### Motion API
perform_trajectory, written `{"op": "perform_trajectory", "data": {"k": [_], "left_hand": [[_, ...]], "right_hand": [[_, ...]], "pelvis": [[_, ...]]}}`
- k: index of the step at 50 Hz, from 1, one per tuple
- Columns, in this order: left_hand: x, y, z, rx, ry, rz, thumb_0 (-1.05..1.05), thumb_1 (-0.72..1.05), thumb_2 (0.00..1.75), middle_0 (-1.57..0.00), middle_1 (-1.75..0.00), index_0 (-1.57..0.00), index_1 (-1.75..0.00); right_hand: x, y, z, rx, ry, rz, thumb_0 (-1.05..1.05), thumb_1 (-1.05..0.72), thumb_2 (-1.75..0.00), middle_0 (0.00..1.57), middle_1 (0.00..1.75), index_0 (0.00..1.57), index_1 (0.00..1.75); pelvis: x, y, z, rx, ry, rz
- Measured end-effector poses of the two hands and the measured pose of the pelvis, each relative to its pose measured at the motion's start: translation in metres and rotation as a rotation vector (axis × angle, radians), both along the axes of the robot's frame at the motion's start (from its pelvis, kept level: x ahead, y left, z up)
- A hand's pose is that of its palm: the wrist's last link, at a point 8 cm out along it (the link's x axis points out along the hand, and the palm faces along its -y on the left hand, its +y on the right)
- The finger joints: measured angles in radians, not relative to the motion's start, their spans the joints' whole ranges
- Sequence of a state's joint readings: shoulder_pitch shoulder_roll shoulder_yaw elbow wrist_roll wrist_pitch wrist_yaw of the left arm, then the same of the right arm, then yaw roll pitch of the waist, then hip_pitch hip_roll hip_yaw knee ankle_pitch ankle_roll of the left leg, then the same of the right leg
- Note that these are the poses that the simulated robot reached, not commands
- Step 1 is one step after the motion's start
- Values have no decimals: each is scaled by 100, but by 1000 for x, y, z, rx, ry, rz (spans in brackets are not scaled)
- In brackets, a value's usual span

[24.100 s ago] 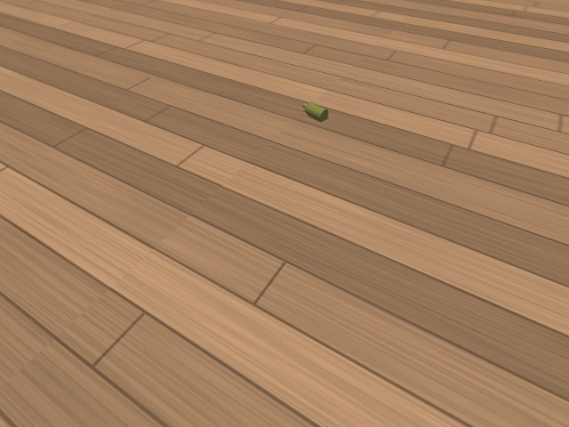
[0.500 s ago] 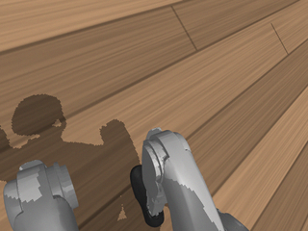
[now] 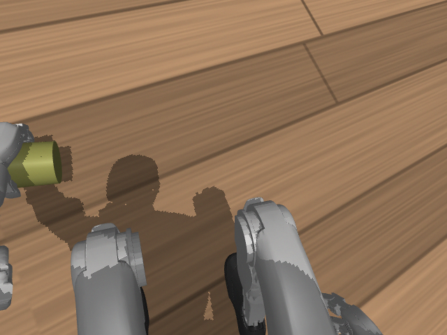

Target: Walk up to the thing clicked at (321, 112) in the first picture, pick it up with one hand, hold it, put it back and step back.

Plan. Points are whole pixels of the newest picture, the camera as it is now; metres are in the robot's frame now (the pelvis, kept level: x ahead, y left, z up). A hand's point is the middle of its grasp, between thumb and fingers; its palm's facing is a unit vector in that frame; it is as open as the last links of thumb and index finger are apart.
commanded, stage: settle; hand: left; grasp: from above
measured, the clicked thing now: out of the picture +0.44 +0.36 -0.20
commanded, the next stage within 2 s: lift in 0.22 s
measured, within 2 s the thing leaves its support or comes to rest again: neither
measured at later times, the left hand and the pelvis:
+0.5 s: hand out of the picture +0.43 +0.33 -0.12, palm faces -0.43 -0.06 -0.90, open 10.5 cm; pelvis -0.01 +0.00 +0.02, yaw +2 degrees
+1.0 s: hand out of the picture +0.37 +0.33 +0.03, palm faces -0.44 -0.10 -0.89, open 10.5 cm; pelvis -0.01 +0.00 +0.13, yaw +5 degrees
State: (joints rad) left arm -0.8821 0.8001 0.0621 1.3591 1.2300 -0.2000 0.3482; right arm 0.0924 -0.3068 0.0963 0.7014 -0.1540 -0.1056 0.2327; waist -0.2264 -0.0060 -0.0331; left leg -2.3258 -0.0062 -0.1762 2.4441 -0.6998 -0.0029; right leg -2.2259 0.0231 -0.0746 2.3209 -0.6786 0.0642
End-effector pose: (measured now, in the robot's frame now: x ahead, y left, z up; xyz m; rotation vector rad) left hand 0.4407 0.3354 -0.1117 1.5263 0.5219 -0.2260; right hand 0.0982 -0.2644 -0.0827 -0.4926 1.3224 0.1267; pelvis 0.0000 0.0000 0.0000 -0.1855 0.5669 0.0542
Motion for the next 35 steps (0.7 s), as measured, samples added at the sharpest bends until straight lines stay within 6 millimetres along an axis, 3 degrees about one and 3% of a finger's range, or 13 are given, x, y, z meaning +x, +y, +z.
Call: {"op": "perform_trajectory", "data": {"k": [8,19,26,35], "left_hand": [[-5,-6,13,-50,45,-31,3,-6,36,-74,-36,-79,-36],[-3,-6,35,-42,-38,-93,2,-7,39,-74,-36,-79,-36],[-6,0,57,-27,-25,-29,1,-8,42,-74,-37,-79,-37],[-28,0,95,-47,34,-17,1,-9,42,-75,-37,-80,-36]], "right_hand": [[-14,-5,7,-25,27,-33,0,-92,-90,20,30,20,30],[-39,-15,18,-99,75,-110,0,-92,-90,20,30,20,30],[-37,-8,26,-75,40,-146,0,-92,-90,20,30,20,30],[-24,1,46,-35,2,-176,0,-92,-90,20,30,20,30]], "pelvis": [[-6,-4,8,14,-12,9],[-10,-3,13,17,-7,16],[-10,-1,27,21,11,22],[-9,1,58,36,30,31]]}}
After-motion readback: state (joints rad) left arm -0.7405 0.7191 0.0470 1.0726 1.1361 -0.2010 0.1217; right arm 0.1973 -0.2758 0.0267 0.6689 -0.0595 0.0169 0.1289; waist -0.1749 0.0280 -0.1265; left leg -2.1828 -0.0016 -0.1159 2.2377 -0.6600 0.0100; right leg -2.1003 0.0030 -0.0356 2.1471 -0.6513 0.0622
